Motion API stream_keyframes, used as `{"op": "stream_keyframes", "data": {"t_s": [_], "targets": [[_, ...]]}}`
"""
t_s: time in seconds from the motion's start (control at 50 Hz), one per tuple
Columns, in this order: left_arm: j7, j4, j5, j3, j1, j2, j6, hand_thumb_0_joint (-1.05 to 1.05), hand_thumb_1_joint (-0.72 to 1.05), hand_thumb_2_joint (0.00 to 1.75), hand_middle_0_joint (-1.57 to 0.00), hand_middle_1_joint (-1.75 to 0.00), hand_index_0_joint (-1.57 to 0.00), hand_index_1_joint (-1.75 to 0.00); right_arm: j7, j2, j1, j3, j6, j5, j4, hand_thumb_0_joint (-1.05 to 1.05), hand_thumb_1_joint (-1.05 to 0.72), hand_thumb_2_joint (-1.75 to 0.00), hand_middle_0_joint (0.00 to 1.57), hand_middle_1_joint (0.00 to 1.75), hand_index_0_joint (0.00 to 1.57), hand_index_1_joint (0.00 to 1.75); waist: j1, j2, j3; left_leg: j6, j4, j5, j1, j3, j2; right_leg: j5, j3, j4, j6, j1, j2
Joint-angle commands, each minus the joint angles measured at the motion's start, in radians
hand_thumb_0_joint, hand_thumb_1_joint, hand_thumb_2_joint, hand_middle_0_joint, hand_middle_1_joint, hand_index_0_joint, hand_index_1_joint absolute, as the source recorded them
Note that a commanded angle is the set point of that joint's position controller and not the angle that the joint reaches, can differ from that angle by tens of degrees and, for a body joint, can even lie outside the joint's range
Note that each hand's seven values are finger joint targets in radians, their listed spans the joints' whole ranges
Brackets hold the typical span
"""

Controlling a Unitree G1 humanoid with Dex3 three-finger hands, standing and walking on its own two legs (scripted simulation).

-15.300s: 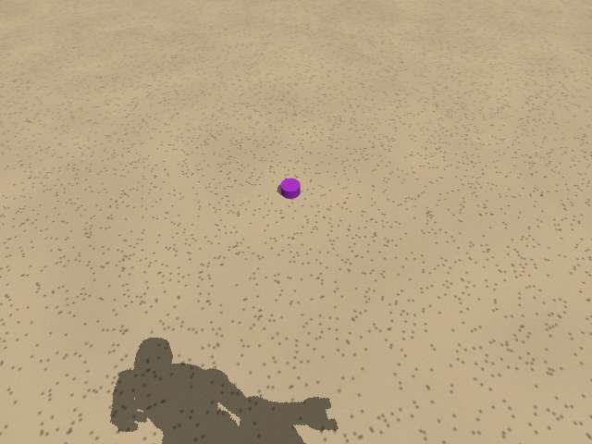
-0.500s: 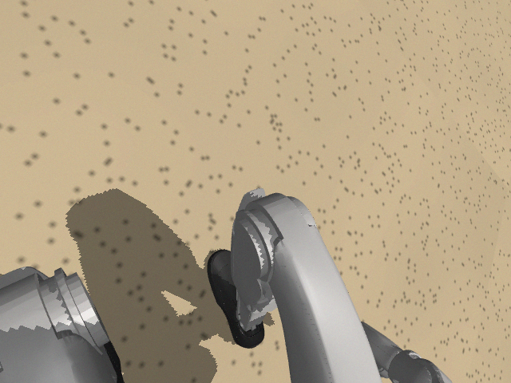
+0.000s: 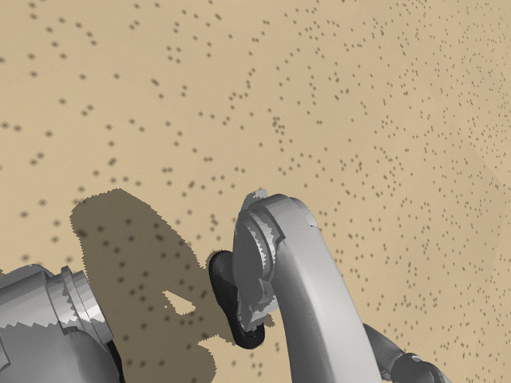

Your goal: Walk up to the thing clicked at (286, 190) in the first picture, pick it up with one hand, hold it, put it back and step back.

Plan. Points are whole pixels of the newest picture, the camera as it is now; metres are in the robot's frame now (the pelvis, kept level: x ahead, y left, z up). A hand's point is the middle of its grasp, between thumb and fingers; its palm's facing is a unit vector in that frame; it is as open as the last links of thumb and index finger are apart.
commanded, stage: settle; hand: left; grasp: from above
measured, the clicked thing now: out of the picture +0.43 +0.35 -0.28
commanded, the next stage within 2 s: lift in 0.70 s
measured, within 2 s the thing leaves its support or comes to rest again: leaves its support in 0.12 s
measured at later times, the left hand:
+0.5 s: hand out of the picture +0.42 +0.35 -0.17, palm faces -0.45 -0.13 -0.88, open 10.9 cm
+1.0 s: hand out of the picture +0.41 +0.35 -0.12, palm faces -0.45 -0.13 -0.88, open 10.9 cm
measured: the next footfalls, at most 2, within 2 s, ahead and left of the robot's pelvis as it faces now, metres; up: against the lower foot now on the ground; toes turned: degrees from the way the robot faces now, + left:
none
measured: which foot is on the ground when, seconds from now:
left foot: down 0.00-1.00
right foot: down 0.00-1.00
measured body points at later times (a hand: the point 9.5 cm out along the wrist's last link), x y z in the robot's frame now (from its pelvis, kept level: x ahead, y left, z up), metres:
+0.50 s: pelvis +0.00 -0.01 +0.01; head +0.24 +0.10 +0.38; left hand +0.44 +0.35 -0.12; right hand +0.10 -0.27 -0.08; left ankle +0.06 +0.13 -0.27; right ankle +0.12 -0.13 -0.27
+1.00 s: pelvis -0.01 -0.01 +0.03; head +0.21 +0.09 +0.41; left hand +0.43 +0.36 -0.07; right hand +0.08 -0.27 -0.07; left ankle +0.06 +0.13 -0.27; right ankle +0.12 -0.13 -0.27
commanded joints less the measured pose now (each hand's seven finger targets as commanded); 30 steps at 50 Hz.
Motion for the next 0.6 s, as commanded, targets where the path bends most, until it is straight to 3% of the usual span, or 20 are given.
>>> {"op": "stream_keyframes", "data": {"t_s": [0.0,0.04,0.08,0.14,0.18,0.2,0.22,0.26,0.3,0.34,0.36,0.4,0.48,0.54,0.58], "targets": [[0.018,-0.122,-0.011,0.023,-0.199,0.207,0.001,0.00,0.40,0.95,-0.76,-1.01,-0.79,-0.98,-0.005,-0.317,0.175,-0.108,0.015,0.015,0.018,0.00,-0.91,-0.90,0.20,0.30,0.20,0.30,-0.034,0.568,-0.672,0.000,-0.289,0.242,0.507,0.119,0.013,0.274,-0.114,-0.173,-0.084,0.347,0.055],[0.019,-0.239,-0.003,0.060,-0.232,0.245,-0.005,0.00,0.41,0.94,-0.75,-1.02,-0.79,-0.98,0.001,-0.309,0.187,-0.120,0.013,0.024,0.027,0.00,-0.91,-0.90,0.20,0.30,0.20,0.30,-0.008,0.627,-0.728,-0.006,-0.289,0.282,0.552,0.124,0.011,0.298,-0.115,-0.151,-0.089,0.334,0.047],[0.014,-0.275,-0.005,0.091,-0.181,0.247,0.002,0.00,0.41,0.95,-0.77,-0.99,-0.80,-0.96,0.002,-0.308,0.183,-0.145,0.018,0.029,0.031,0.00,-0.91,-0.90,0.20,0.30,0.20,0.30,0.018,0.647,-0.763,-0.007,-0.291,0.299,0.562,0.138,0.009,0.302,-0.107,-0.157,-0.093,0.330,0.049],[-0.009,-0.347,-0.012,0.073,-0.188,0.171,0.010,0.00,0.44,0.94,-0.78,-1.00,-0.81,-0.96,0.008,-0.307,0.205,-0.190,0.028,0.045,0.041,0.00,-0.91,-0.90,0.20,0.30,0.20,0.30,0.006,0.669,-0.776,-0.010,-0.302,0.303,0.570,0.147,0.004,0.302,-0.102,-0.153,-0.098,0.293,0.042],[-0.024,-0.362,-0.021,0.101,-0.155,0.183,0.024,0.00,0.44,0.95,-0.77,-1.00,-0.81,-0.97,0.009,-0.304,0.209,-0.216,0.035,0.059,0.046,0.00,-0.91,-0.90,0.20,0.30,0.20,0.30,0.043,0.655,-0.784,-0.006,-0.314,0.280,0.554,0.150,0.002,0.275,-0.092,-0.161,-0.101,0.263,0.041],[-0.037,-0.392,-0.029,0.073,-0.156,0.126,0.027,0.00,0.44,0.98,-0.79,-0.99,-0.81,-0.96,0.011,-0.296,0.210,-0.227,0.040,0.071,0.038,0.00,-0.90,-0.90,0.20,0.30,0.20,0.30,0.053,0.663,-0.809,-0.009,-0.331,0.276,0.568,0.150,-0.002,0.265,-0.086,-0.164,-0.105,0.254,0.037],[-0.044,-0.395,-0.028,0.091,-0.150,0.141,0.034,0.00,0.45,0.96,-0.78,-1.01,-0.81,-0.98,0.009,-0.300,0.227,-0.242,0.049,0.077,0.054,0.00,-0.90,-0.90,0.20,0.30,0.20,0.30,0.053,0.661,-0.831,-0.007,-0.329,0.286,0.579,0.153,0.000,0.275,-0.083,-0.168,-0.104,0.260,0.038],[-0.079,-0.420,-0.046,0.013,-0.199,0.029,0.041,0.00,0.46,0.94,-0.78,-1.01,-0.82,-0.97,0.013,-0.271,0.220,-0.244,0.056,0.092,0.041,0.00,-0.90,-0.90,0.20,0.30,0.20,0.30,0.040,0.609,-0.814,0.004,-0.329,0.266,0.528,0.163,-0.006,0.264,-0.074,-0.181,-0.104,0.246,0.036],[-0.108,-0.371,-0.045,0.048,-0.162,0.081,0.057,0.00,0.48,0.95,-0.80,-1.02,-0.83,-0.98,0.006,-0.283,0.252,-0.261,0.069,0.105,0.051,0.00,-0.90,-0.90,0.20,0.30,0.20,0.30,0.051,0.549,-0.796,0.016,-0.327,0.261,0.499,0.178,-0.014,0.261,-0.057,-0.208,-0.097,0.265,0.031],[-0.149,-0.432,-0.051,-0.002,-0.213,0.026,0.051,0.00,0.51,0.96,-0.84,-1.02,-0.87,-0.98,0.002,-0.253,0.256,-0.264,0.082,0.120,0.058,0.00,-0.91,-0.90,0.20,0.30,0.20,0.30,0.056,0.530,-0.812,0.022,-0.325,0.247,0.489,0.187,-0.015,0.246,-0.041,-0.220,-0.099,0.272,0.032],[-0.159,-0.443,-0.051,0.020,-0.213,0.063,0.048,0.00,0.51,0.99,-0.83,-1.03,-0.87,-1.00,-0.002,-0.256,0.263,-0.267,0.091,0.121,0.057,0.00,-0.91,-0.90,0.20,0.30,0.20,0.30,0.067,0.511,-0.847,0.025,-0.325,0.260,0.490,0.190,-0.017,0.255,-0.035,-0.228,-0.096,0.308,0.031],[-0.185,-0.449,-0.069,0.014,-0.197,0.042,0.046,0.00,0.52,0.98,-0.83,-1.05,-0.87,-1.01,-0.008,-0.249,0.269,-0.274,0.100,0.135,0.054,0.00,-0.91,-0.90,0.20,0.30,0.20,0.30,0.076,0.465,-0.846,0.028,-0.332,0.251,0.474,0.196,-0.022,0.240,-0.028,-0.237,-0.095,0.321,0.026],[-0.228,-0.464,-0.060,0.018,-0.196,0.045,0.037,0.00,0.54,1.00,-0.87,-1.05,-0.90,-1.02,-0.024,-0.236,0.269,-0.285,0.127,0.152,0.042,0.00,-0.91,-0.90,0.20,0.30,0.20,0.30,0.093,0.465,-0.871,0.025,-0.351,0.262,0.501,0.203,-0.026,0.241,-0.020,-0.240,-0.099,0.335,0.021],[-0.244,-0.466,-0.056,0.025,-0.208,0.054,0.028,0.00,0.56,1.01,-0.88,-1.04,-0.92,-1.01,-0.038,-0.228,0.269,-0.288,0.147,0.160,0.037,0.00,-0.91,-0.90,0.20,0.30,0.20,0.30,0.098,0.442,-0.875,0.027,-0.359,0.258,0.499,0.212,-0.031,0.232,-0.010,-0.254,-0.101,0.346,0.018],[-0.251,-0.470,-0.053,0.024,-0.234,0.056,0.018,0.00,0.56,0.99,-0.87,-1.05,-0.91,-1.01,-0.052,-0.232,0.269,-0.286,0.157,0.158,0.034,0.00,-0.91,-0.90,0.20,0.30,0.20,0.30,0.085,0.426,-0.847,0.031,-0.359,0.229,0.475,0.218,-0.035,0.206,-0.010,-0.276,-0.100,0.332,0.015]]}}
